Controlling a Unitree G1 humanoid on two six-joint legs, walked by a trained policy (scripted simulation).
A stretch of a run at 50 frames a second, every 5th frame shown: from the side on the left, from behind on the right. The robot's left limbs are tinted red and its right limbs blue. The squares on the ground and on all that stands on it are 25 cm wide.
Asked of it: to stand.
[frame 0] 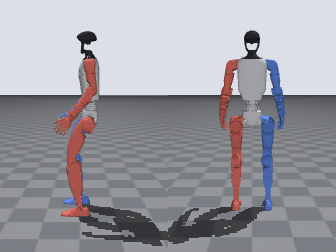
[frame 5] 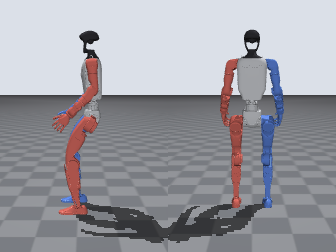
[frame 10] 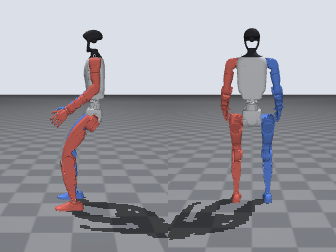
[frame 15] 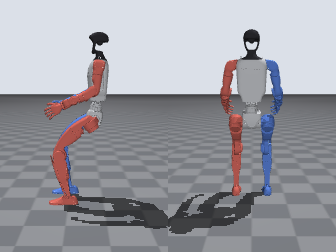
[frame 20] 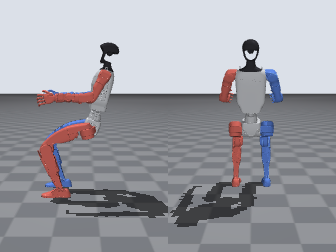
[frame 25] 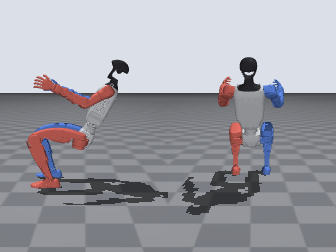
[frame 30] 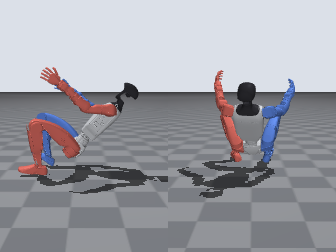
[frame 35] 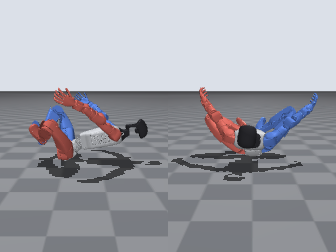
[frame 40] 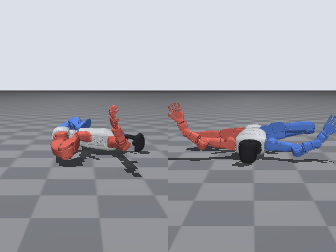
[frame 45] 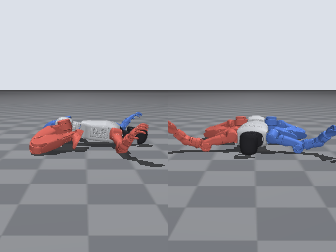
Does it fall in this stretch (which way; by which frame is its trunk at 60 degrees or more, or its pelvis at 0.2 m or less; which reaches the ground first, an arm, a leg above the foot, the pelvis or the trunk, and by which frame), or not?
yes: goes over backward; its pelvis at 0.2 m or less by frame 30; the pelvis reaches the ground first, by frame 35
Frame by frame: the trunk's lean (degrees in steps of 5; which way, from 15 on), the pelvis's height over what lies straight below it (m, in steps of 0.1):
0: 5, 0.8
5: 5, 0.8
10: 0, 0.7
15: 0, 0.7
20: 10, 0.6
25: 25 backward, 0.4
30: 45 backward, 0.2
35: 80 backward, 0.1
40: 95 backward, 0.1
45: 95 backward, 0.1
